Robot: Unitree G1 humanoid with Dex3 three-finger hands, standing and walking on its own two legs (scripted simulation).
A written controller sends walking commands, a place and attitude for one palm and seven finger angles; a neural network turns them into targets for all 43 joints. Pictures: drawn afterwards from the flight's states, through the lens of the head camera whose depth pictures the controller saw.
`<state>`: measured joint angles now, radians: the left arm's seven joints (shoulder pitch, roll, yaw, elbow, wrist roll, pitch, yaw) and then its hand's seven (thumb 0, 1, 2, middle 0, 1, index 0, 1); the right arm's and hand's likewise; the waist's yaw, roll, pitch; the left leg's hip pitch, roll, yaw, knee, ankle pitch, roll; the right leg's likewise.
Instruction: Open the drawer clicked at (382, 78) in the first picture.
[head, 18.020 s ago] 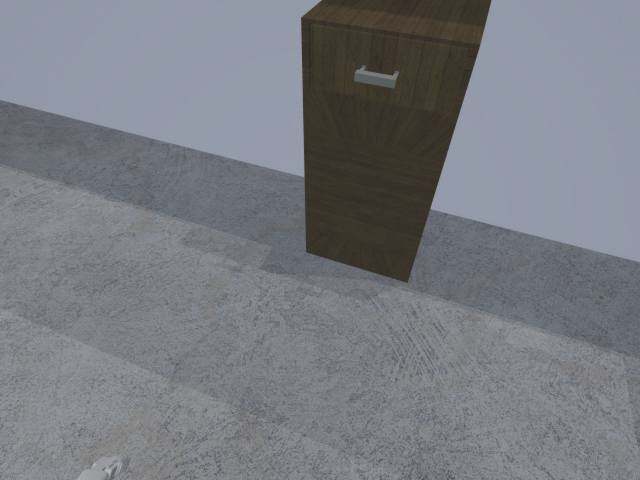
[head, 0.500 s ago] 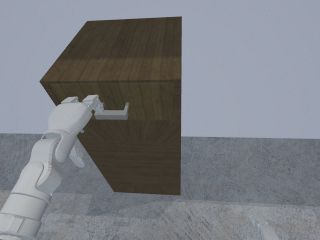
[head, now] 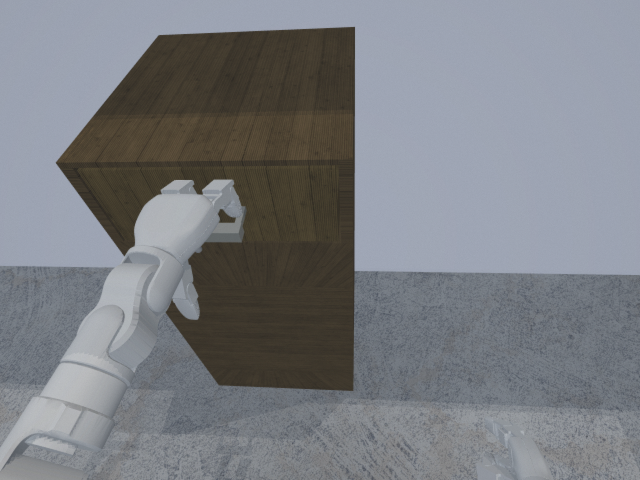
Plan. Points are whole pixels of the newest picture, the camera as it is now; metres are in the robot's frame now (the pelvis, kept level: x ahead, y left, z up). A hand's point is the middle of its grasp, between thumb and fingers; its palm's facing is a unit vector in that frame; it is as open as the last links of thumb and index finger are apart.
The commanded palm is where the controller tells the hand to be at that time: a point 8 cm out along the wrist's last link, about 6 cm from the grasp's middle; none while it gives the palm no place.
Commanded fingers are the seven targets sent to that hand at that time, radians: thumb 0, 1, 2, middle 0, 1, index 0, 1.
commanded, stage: move the hooked fingers above the handle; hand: left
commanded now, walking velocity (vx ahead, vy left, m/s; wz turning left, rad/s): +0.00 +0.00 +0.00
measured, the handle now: (212, 222) +0.46 +0.21 +0.05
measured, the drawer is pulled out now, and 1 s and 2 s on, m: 0.00 0.00 0.00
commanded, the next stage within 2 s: none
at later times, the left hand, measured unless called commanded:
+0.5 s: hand (228, 224) +0.42 +0.16 +0.09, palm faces +0.02 -0.11 -0.99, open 13.8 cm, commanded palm +0.40 +0.22 +0.16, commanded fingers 0.00 -0.50 0.30 -0.30 -1.20 -0.30 -1.20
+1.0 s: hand (174, 222) +0.41 +0.24 +0.10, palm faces -0.10 -0.02 -0.99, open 13.5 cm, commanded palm +0.40 +0.23 +0.16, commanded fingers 0.00 -0.50 0.30 -0.30 -1.20 -0.30 -1.20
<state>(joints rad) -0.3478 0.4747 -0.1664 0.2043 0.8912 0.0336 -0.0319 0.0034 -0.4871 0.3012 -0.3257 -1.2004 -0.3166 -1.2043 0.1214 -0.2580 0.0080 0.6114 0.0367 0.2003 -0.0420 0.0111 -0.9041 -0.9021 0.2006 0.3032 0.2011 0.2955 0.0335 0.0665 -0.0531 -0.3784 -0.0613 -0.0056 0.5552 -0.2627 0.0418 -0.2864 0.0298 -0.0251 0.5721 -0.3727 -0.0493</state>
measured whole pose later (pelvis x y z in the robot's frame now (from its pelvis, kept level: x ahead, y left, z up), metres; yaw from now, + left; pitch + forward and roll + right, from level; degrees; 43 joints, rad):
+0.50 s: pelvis +0.00 +0.00 +0.00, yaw -1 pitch +9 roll +0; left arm -0.53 0.44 -0.15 0.46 0.92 -0.09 0.08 0.00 -0.48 0.30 -0.38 -1.23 -0.32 -1.20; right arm 0.22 -0.27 -0.04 0.66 0.04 0.20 -0.05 0.01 -0.91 -0.90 0.20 0.30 0.20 0.30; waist -0.01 0.05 -0.08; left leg -0.47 -0.05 0.02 0.60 -0.28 0.05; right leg -0.39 0.04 -0.01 0.62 -0.38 -0.05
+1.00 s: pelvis -0.01 -0.01 +0.00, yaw -2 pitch +7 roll +1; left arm -0.65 0.56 -0.07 0.77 0.95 0.00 -0.01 0.01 -0.49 0.30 -0.34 -1.21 -0.36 -1.23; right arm 0.23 -0.29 -0.01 0.63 0.07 0.19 -0.10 0.01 -0.90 -0.90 0.20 0.30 0.20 0.30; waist -0.03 0.05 -0.08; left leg -0.42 -0.03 0.01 0.54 -0.23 0.03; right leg -0.35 0.06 0.00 0.56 -0.33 -0.06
